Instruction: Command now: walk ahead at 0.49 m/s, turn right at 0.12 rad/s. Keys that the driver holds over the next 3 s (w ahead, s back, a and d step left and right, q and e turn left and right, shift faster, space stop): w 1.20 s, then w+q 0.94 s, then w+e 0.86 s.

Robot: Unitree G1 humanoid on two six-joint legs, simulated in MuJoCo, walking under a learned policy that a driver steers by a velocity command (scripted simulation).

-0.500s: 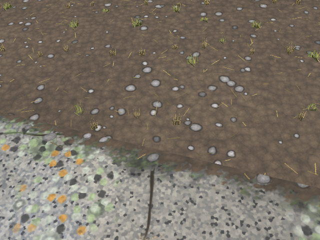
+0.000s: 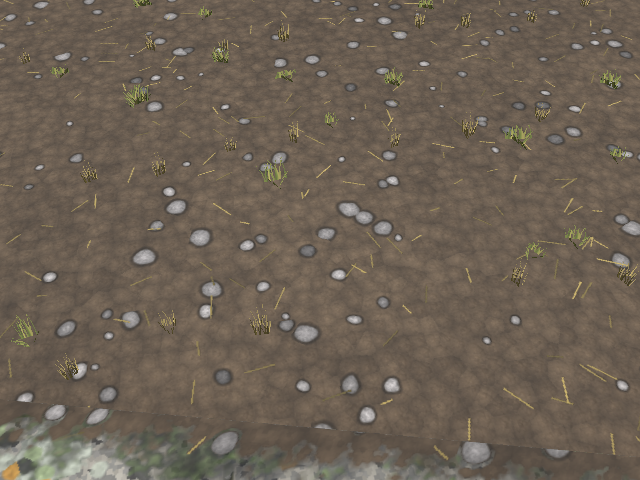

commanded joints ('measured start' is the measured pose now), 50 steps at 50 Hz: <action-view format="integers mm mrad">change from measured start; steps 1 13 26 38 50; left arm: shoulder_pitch -66 -361 -7 167 -103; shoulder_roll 5 37 -19 34 22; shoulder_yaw -3 0 16 -6 21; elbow -98 -175 -1 84 -136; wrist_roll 9 -31 -51 19 -14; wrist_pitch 8 55 -13 -47 -8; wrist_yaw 22 9 59 2 40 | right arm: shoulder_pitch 15 299 61 -77 147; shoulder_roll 18 -72 30 -51 26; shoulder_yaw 11 -14 -22 -43 -38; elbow -24 83 -28 -143 -43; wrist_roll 12 -12 -40 -41 -16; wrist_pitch -24 -19 0 38 -39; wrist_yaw -17 47 15 61 49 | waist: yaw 32 -34 39 2 -8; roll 35 82 -20 -20 -44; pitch -4 50 7 49 23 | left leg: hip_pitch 122 360 -340 -294 114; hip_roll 303 308 178 140 420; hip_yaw -321 -154 -174 -113 -588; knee -308 -250 748 565 79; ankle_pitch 170 446 -164 175 172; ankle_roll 220 180 43 -20 344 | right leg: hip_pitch -191 -267 301 182 -579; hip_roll -140 -108 -285 -250 -53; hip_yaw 36 -68 199 7 119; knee -41 -687 -1101 -959 193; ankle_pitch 21 356 246 577 33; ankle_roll -12 27 -165 -158 39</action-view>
